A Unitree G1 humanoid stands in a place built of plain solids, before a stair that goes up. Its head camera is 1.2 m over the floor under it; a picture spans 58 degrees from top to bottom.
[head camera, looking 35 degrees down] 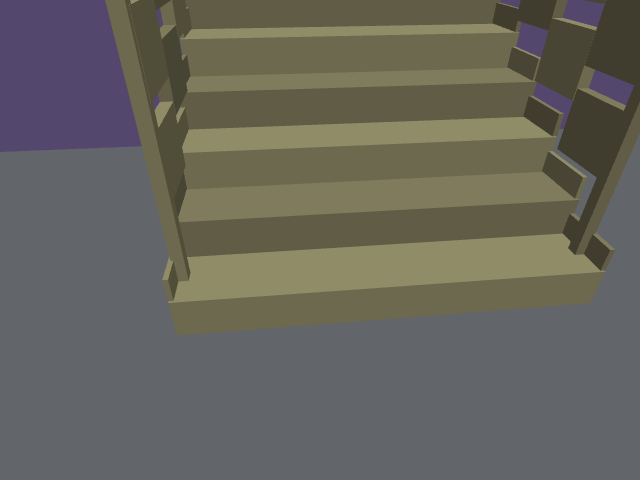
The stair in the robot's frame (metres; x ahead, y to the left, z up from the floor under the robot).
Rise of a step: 0.16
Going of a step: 0.26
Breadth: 1.62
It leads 6 degrees to the left of straight ahead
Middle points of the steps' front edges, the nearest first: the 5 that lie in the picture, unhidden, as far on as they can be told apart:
1.19 -0.28 0.16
1.44 -0.25 0.33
1.70 -0.22 0.49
1.96 -0.19 0.66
2.22 -0.17 0.82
